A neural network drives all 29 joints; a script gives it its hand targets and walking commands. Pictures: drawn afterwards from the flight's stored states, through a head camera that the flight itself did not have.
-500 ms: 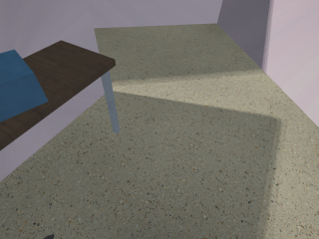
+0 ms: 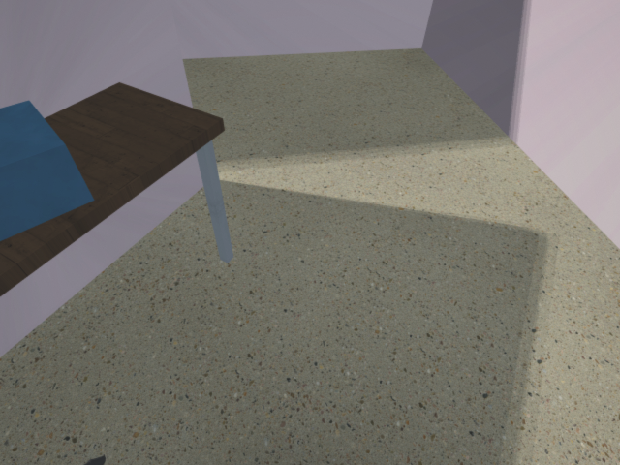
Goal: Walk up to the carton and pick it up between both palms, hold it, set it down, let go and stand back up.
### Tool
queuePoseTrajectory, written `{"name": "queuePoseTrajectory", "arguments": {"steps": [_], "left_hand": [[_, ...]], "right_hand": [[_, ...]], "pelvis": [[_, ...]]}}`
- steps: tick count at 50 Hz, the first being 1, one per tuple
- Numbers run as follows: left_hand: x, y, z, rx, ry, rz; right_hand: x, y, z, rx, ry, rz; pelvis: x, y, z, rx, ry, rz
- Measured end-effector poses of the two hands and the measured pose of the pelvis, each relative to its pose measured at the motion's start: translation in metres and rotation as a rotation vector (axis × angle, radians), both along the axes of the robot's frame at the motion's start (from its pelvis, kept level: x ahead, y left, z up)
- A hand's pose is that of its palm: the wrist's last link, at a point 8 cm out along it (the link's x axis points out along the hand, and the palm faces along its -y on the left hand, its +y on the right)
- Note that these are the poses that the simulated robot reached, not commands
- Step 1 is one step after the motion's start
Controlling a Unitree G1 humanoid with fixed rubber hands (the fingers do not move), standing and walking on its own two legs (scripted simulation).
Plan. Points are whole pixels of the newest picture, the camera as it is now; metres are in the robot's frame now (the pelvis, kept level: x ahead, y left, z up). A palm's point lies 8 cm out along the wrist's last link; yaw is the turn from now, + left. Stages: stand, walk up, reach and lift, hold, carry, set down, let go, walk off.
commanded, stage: stand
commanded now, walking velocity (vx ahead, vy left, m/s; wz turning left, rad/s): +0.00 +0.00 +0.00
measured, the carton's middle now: (14, 167) +0.71 +0.66 -0.04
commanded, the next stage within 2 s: none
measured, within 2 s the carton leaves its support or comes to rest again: neither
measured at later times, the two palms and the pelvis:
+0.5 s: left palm out of the picture +0.09 +0.30 -0.10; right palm out of the picture +0.08 -0.30 -0.10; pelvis -0.01 +0.00 +0.00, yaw +0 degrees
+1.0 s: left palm out of the picture +0.09 +0.30 -0.10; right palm out of the picture +0.07 -0.30 -0.10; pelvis +0.00 +0.00 +0.00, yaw +0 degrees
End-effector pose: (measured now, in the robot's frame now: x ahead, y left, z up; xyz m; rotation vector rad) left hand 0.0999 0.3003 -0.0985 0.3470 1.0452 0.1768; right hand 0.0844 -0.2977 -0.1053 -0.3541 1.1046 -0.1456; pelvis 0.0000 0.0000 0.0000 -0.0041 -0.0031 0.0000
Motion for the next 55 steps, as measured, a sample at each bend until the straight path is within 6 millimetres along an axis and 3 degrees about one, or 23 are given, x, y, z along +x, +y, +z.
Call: {"name": "queuePoseTrajectory", "arguments": {"steps": [55], "left_hand": [[-0.010,0.001,0.001,-0.003,0.010,0.013]], "right_hand": [[-0.010,-0.002,0.001,-0.005,0.013,-0.016]], "pelvis": [[-0.005,0.000,0.003,0.000,0.001,0.000]]}}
